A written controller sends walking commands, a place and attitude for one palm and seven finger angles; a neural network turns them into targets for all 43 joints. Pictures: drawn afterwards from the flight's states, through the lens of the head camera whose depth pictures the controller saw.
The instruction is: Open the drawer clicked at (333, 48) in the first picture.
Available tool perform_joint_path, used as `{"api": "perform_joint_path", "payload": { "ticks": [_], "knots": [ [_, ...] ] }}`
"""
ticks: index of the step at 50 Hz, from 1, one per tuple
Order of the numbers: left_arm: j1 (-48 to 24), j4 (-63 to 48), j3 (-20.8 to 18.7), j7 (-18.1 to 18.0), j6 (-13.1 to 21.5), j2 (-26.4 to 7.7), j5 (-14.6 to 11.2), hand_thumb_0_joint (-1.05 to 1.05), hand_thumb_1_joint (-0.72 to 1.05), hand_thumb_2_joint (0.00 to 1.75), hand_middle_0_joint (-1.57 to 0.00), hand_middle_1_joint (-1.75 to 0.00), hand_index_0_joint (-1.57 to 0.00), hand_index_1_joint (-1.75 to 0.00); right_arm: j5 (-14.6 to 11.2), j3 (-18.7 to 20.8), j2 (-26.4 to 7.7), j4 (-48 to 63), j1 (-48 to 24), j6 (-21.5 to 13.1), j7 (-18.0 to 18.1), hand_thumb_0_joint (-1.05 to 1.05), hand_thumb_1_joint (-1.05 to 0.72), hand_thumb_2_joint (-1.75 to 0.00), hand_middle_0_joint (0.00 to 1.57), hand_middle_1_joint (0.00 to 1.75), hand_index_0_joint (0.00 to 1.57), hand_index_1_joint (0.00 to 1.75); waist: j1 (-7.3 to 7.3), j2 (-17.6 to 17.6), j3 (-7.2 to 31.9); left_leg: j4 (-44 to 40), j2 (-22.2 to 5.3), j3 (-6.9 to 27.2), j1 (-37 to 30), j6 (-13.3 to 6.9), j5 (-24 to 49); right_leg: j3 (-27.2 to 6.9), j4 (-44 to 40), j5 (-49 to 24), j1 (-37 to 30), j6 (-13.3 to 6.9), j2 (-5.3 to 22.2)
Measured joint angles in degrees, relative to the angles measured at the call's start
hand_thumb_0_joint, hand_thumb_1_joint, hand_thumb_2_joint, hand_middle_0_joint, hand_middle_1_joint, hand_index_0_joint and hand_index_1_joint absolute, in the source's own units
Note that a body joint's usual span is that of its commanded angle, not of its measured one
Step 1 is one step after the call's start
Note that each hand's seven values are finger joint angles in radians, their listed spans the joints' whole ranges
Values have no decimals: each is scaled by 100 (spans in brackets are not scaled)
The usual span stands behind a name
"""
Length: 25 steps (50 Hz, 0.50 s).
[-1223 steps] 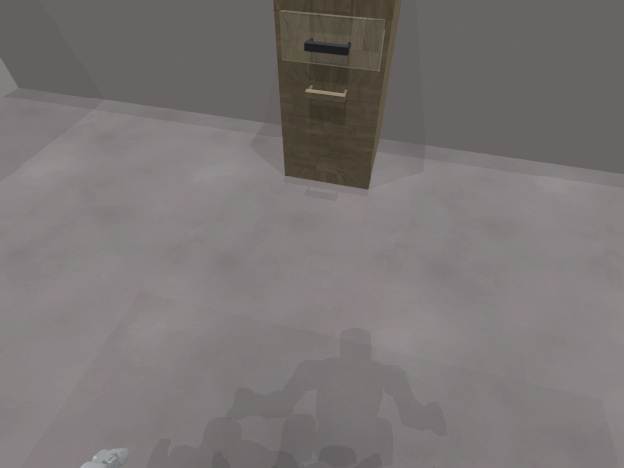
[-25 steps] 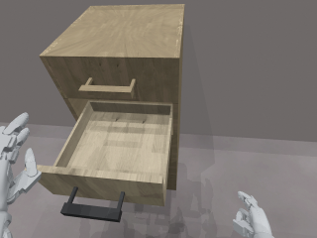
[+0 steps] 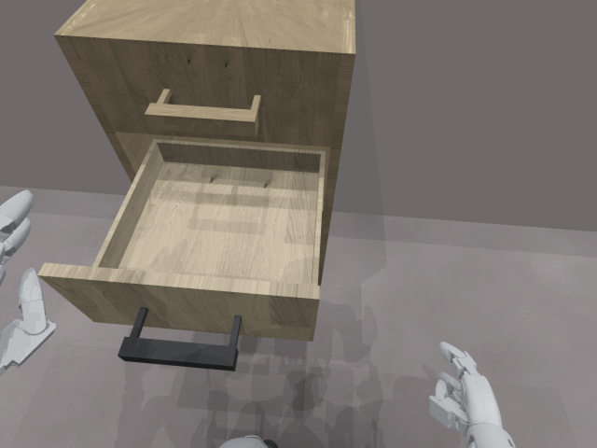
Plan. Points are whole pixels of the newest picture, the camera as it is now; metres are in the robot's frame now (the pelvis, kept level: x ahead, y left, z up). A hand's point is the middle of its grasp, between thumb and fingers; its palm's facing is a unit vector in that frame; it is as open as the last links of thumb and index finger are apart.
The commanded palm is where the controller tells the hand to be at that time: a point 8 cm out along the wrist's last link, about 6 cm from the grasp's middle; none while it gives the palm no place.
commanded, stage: step back with the hand held close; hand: left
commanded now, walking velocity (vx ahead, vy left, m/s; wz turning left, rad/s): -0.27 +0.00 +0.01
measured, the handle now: (184, 336) +0.27 +0.19 -0.07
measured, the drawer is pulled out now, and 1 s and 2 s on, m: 0.30 0.30 0.30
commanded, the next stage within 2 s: stop stepping back and stand still in 0.74 s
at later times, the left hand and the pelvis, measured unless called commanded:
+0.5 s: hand (37, 369) +0.16 +0.22 +0.17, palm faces +0.24 -0.84 -0.49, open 7.4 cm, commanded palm +0.09 +0.27 +0.18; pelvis -0.06 +0.00 +0.00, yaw -3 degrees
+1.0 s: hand out of the picture +0.02 +0.16 +0.17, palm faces +0.19 -0.83 -0.53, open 7.4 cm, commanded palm -0.05 +0.23 +0.18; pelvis -0.19 -0.05 -0.01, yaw -2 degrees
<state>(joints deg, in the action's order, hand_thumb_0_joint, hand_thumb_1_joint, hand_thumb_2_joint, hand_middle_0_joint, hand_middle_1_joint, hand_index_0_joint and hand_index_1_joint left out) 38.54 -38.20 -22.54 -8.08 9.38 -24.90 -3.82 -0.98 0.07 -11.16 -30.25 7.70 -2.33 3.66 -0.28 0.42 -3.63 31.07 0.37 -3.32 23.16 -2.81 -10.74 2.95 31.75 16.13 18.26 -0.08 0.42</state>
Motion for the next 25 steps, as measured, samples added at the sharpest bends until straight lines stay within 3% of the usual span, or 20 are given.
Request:
{"api": "perform_joint_path", "payload": {
  "ticks": [8, 12, 18, 25],
  "knots": [
    [-11, -143, 189, -85, 72, 257, -4, 1, 89, 90, -21, -31, -21, -31, 5, -10, -38, -150, 88, -96, -23, 1, -90, -90, 21, 30, 20, 30, 19, 95, 46, 540, -81, 220, 335, 141, -438, 135, -3, -112, 73, -52, -131],
    [-108, -192, 198, -134, 112, 213, 19, 1, 89, 90, -21, -31, -21, -31, 26, 42, -84, -280, 136, -50, 41, 1, -90, -90, 21, 30, 20, 30, 58, -4, 18, 476, -55, 196, 281, -9, 11, 106, 120, -82, 85, 16, -107],
    [-173, -141, -137, -179, 188, -95, 73, 1, 89, 90, -21, -31, -21, -31, 140, 23, 79, -236, 187, -276, 14, 1, -91, -90, 20, 30, 20, 30, 96, -97, 97, -24, -98, 129, 300, -80, 290, -149, 1241, 962, 292, 17, -162],
    [-139, -299, -129, -26, 246, -213, -48, 1, 89, 90, -21, -31, -20, -31, 173, -149, 162, -269, -59, -480, -168, 1, -90, -90, 21, 30, 20, 30, 1, -148, 77, -343, -303, -28, 560, 28, 691, -148, 77, 705, -473, 28, -81]
  ]
}}
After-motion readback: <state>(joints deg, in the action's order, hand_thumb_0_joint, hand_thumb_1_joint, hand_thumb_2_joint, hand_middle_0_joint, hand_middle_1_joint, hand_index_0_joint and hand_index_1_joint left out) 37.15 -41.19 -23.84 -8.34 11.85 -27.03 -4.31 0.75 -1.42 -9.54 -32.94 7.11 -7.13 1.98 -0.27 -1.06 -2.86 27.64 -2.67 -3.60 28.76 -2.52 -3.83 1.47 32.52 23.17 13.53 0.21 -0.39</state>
